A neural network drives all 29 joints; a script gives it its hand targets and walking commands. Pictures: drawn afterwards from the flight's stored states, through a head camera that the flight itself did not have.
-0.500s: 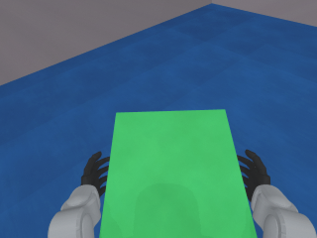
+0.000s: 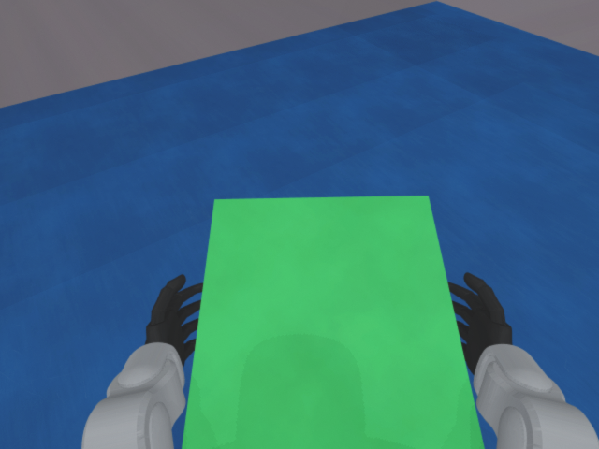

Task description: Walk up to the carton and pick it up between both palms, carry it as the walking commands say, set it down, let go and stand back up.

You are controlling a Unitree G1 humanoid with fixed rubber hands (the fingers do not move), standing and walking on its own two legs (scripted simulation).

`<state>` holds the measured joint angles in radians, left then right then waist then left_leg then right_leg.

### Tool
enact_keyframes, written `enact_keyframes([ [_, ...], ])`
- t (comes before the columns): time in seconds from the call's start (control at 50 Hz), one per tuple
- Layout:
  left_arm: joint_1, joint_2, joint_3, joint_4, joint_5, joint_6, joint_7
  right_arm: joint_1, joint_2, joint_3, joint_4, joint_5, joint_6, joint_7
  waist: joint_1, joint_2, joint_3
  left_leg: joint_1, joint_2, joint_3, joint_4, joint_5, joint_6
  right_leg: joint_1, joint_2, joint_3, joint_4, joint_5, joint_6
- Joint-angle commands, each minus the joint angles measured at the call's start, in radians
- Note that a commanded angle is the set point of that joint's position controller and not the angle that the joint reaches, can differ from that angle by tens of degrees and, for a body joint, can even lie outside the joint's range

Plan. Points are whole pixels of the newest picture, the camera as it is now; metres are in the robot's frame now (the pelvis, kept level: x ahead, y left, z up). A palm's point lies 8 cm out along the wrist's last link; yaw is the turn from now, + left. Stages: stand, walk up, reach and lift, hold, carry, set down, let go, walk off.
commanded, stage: carry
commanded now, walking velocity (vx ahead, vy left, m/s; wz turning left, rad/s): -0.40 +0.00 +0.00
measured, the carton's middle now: (322, 340) +0.26 +0.01 +0.03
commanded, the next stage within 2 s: none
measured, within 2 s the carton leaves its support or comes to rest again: neither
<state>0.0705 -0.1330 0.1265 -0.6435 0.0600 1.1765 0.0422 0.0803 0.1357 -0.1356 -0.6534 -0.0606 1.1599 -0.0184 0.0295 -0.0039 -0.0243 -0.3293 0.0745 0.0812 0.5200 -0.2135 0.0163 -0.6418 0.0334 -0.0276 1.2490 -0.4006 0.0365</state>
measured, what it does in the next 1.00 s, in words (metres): walks backwards: right foot, then left foot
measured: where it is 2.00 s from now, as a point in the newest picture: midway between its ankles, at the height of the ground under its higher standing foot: outside the picture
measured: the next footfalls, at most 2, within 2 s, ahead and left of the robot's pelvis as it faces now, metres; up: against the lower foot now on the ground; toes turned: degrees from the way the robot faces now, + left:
right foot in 0.18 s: -0.11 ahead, -0.13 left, +0.00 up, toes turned -6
left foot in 0.60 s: -0.37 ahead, +0.10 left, +0.00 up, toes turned +7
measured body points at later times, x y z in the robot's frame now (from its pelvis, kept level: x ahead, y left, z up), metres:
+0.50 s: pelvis -0.27 -0.04 +0.00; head -0.26 -0.06 +0.45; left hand -0.02 +0.13 +0.09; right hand -0.03 -0.22 +0.08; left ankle -0.34 +0.11 -0.69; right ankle -0.15 -0.13 -0.74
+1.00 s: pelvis -0.50 -0.03 +0.00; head -0.53 -0.04 +0.45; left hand -0.25 +0.12 +0.09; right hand -0.28 -0.22 +0.08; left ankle -0.41 +0.09 -0.73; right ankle -0.50 -0.13 -0.74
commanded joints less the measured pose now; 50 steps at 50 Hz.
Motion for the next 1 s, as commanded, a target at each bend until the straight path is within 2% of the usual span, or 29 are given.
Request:
enact_keyframes([
  [0.0,-0.356,-0.664,-0.806,-0.077,-0.311,0.036,-0.067,-0.286,0.612,0.7,-0.039,0.274,0.043,0.082,-0.025,0.219,-0.182,0.127,0.215,-0.128,-0.132,0.429,0.116,0.079,-0.004,-0.012,-0.152,-0.074,0.01],
  [0.04,-0.341,-0.652,-0.789,-0.06,-0.3,0.043,-0.06,-0.283,0.602,0.703,-0.038,0.271,0.048,0.08,-0.026,0.268,-0.199,0.164,0.245,-0.212,-0.174,0.341,0.095,0.145,-0.021,-0.028,-0.36,-0.108,0.003],
  [0.08,-0.317,-0.637,-0.76,-0.031,-0.295,0.047,-0.059,-0.287,0.6,0.711,-0.042,0.265,0.052,0.076,-0.035,0.263,-0.211,0.187,0.275,-0.286,-0.19,0.358,0.099,0.205,-0.024,-0.031,-0.542,-0.13,-0.016],
  [0.12,-0.299,-0.636,-0.737,-0.009,-0.298,0.042,-0.063,-0.291,0.597,0.718,-0.044,0.26,0.053,0.074,-0.026,0.206,-0.232,0.161,0.269,-0.277,-0.172,0.341,0.064,0.314,-0.03,-0.048,-0.785,-0.017,-0.035],
  [0.14,-0.304,-0.637,-0.733,-0.008,-0.302,0.038,-0.066,-0.289,0.593,0.717,-0.043,0.261,0.051,0.073,-0.027,0.154,-0.223,0.1,0.234,-0.239,-0.14,0.283,0.016,0.391,-0.067,-0.027,-0.923,0.069,-0.044],
  [0.16,-0.304,-0.635,-0.723,-0.007,-0.302,0.034,-0.069,-0.291,0.591,0.713,-0.043,0.263,0.049,0.072,-0.035,0.05,-0.222,-0.006,0.176,-0.189,-0.062,0.15,-0.027,0.483,-0.138,0.048,-0.974,0.105,-0.048],
  [0.18,-0.304,-0.618,-0.718,0.009,-0.293,0.029,-0.07,-0.31,0.579,0.722,-0.07,0.262,0.048,0.069,-0.026,-0.242,-0.17,-0.198,0.016,-0.028,0.104,-0.168,-0.097,0.462,-0.388,0.307,-0.995,0.342,-0.15],
  [0.2,-0.297,-0.654,-0.714,-0.025,-0.287,0.023,-0.075,-0.38,0.603,0.746,-0.106,0.289,0.043,0.075,-0.011,-0.333,-0.114,-0.221,-0.042,0.008,0.45,-0.436,-0.097,0.286,-0.501,0.324,-0.977,0.678,-0.259],
  [0.22,-0.325,-0.686,-0.725,-0.059,-0.293,0.02,-0.083,-0.409,0.674,0.772,-0.093,0.312,0.035,0.08,-0.017,-0.214,-0.102,-0.196,-0.039,-0.091,0.649,-0.419,-0.075,0.252,-0.435,0.217,-0.941,0.726,-0.251],
  [0.24,-0.353,-0.699,-0.726,-0.083,-0.282,0.012,-0.092,-0.432,0.702,0.803,-0.092,0.332,0.025,0.088,-0.021,-0.137,-0.105,-0.195,-0.046,-0.121,0.755,-0.353,-0.059,0.231,-0.374,0.133,-0.929,0.617,-0.221],
  [0.26,-0.348,-0.696,-0.718,-0.074,-0.272,0.005,-0.096,-0.434,0.703,0.814,-0.083,0.34,0.02,0.092,-0.021,-0.109,-0.112,-0.211,-0.049,-0.133,0.82,-0.283,-0.055,0.234,-0.337,0.108,-0.93,0.495,-0.2],
  [0.32,-0.315,-0.653,-0.689,-0.046,-0.261,0.001,-0.096,-0.412,0.672,0.798,-0.047,0.332,0.024,0.08,-0.017,-0.111,-0.159,-0.248,-0.061,-0.091,0.832,-0.194,-0.074,0.357,-0.304,0.121,-0.887,0.465,-0.195],
  [0.4,-0.307,-0.639,-0.696,-0.04,-0.269,0.014,-0.097,-0.387,0.669,0.792,-0.055,0.315,0.039,0.06,-0.021,-0.19,-0.186,-0.186,-0.076,-0.03,0.501,-0.288,-0.072,0.435,-0.305,0.2,-0.936,0.421,-0.182],
  [0.48,-0.305,-0.632,-0.707,-0.056,-0.279,0.015,-0.089,-0.343,0.669,0.767,-0.037,0.307,0.047,0.052,-0.013,-0.231,-0.257,-0.047,-0.109,0.012,0.196,-0.342,-0.03,0.489,-0.345,0.256,-1.021,0.418,-0.183],
  [0.52,-0.307,-0.637,-0.717,-0.065,-0.283,0.009,-0.085,-0.335,0.659,0.756,-0.037,0.305,0.043,0.055,-0.008,-0.234,-0.309,0.067,-0.12,0.06,0.02,-0.317,-0.011,0.475,-0.322,0.223,-1.08,0.219,-0.125],
  [0.56,-0.333,-0.637,-0.727,-0.063,-0.286,0.003,-0.082,-0.333,0.654,0.745,-0.028,0.299,0.038,0.061,-0.016,-0.205,-0.309,0.247,-0.103,0.133,-0.304,-0.179,0.009,0.403,-0.22,0.086,-1.084,0.04,0.006],
  [0.58,-0.348,-0.628,-0.73,-0.057,-0.285,0.003,-0.078,-0.335,0.659,0.743,-0.026,0.301,0.038,0.065,-0.017,-0.078,-0.288,0.303,-0.001,0.001,-0.335,-0.185,0.027,0.295,-0.17,0.044,-0.942,0.043,0.028],
  [0.6,-0.388,-0.633,-0.76,-0.091,-0.307,0.004,-0.085,-0.314,0.653,0.709,-0.023,0.277,0.023,0.062,-0.054,0.306,-0.211,0.104,0.288,-0.355,-0.38,-0.402,0.165,0.135,-0.031,-0.103,-0.575,-0.086,0.059],
  [0.62,-0.426,-0.664,-0.762,-0.125,-0.299,0.0,-0.092,-0.354,0.67,0.731,-0.059,0.296,0.018,0.074,-0.04,0.289,-0.102,-0.058,0.4,-0.314,-0.423,-0.355,0.224,0.053,-0.039,-0.049,-0.273,-0.124,0.047],
  [0.64,-0.447,-0.683,-0.777,-0.128,-0.304,0.0,-0.099,-0.395,0.676,0.742,-0.078,0.298,0.016,0.081,-0.03,0.177,-0.074,-0.138,0.349,-0.226,-0.382,-0.27,0.199,0.073,-0.031,0.026,-0.101,-0.065,0.029],
  [0.66,-0.442,-0.712,-0.799,-0.117,-0.313,-0.002,-0.103,-0.423,0.69,0.749,-0.099,0.3,0.014,0.086,-0.023,0.119,-0.08,-0.15,0.27,-0.119,-0.339,-0.14,0.148,0.088,-0.02,0.021,-0.022,0.0,0.016],
  [0.68,-0.425,-0.704,-0.805,-0.092,-0.316,0.002,-0.098,-0.407,0.677,0.741,-0.084,0.295,0.019,0.086,-0.024,0.112,-0.107,-0.126,0.226,-0.062,-0.306,-0.069,0.121,0.107,-0.016,0.015,0.017,0.05,0.01],
  [0.74,-0.391,-0.637,-0.793,-0.025,-0.307,0.033,-0.08,-0.296,0.607,0.685,0.014,0.258,0.045,0.071,-0.033,0.118,-0.163,0.027,0.166,-0.031,-0.21,-0.029,0.095,0.119,-0.03,-0.001,-0.243,0.027,0.01],
  [0.8,-0.382,-0.587,-0.756,0.012,-0.286,0.051,-0.064,-0.288,0.552,0.665,0.036,0.245,0.05,0.063,-0.041,0.222,-0.158,0.083,0.222,-0.19,-0.253,-0.137,0.082,0.223,-0.034,-0.056,-0.602,-0.084,0.008],
  [0.84,-0.366,-0.58,-0.725,0.039,-0.275,0.051,-0.061,-0.315,0.544,0.669,0.034,0.249,0.049,0.06,-0.026,0.167,-0.145,0.053,0.21,-0.206,-0.226,-0.15,0.05,0.376,-0.032,-0.089,-0.9,0.057,-0.001],
  [0.88,-0.362,-0.585,-0.703,0.057,-0.276,0.042,-0.06,-0.331,0.546,0.67,0.035,0.252,0.044,0.059,-0.037,0.089,-0.167,-0.036,0.172,-0.184,-0.157,-0.061,-0.018,0.528,-0.154,0.025,-0.971,0.115,-0.007],
  [0.9,-0.385,-0.592,-0.7,0.062,-0.272,0.033,-0.064,-0.365,0.561,0.698,0.022,0.258,0.041,0.057,-0.042,-0.042,-0.168,-0.041,0.094,-0.102,-0.128,0.013,-0.07,0.479,-0.245,0.126,-0.932,0.168,-0.038],
  [0.92,-0.385,-0.603,-0.69,0.055,-0.269,0.027,-0.065,-0.42,0.574,0.723,-0.012,0.276,0.036,0.062,-0.041,-0.085,-0.136,0.006,0.069,-0.031,-0.088,-0.018,-0.078,0.352,-0.253,0.123,-0.952,0.108,-0.057],
  [0.98,-0.393,-0.615,-0.679,0.034,-0.251,0.014,-0.061,-0.452,0.614,0.75,-0.019,0.308,0.033,0.075,-0.041,-0.081,-0.107,0.056,0.041,0.005,-0.016,-0.066,-0.068,0.203,-0.239,0.117,-1.016,-0.184,-0.072],
])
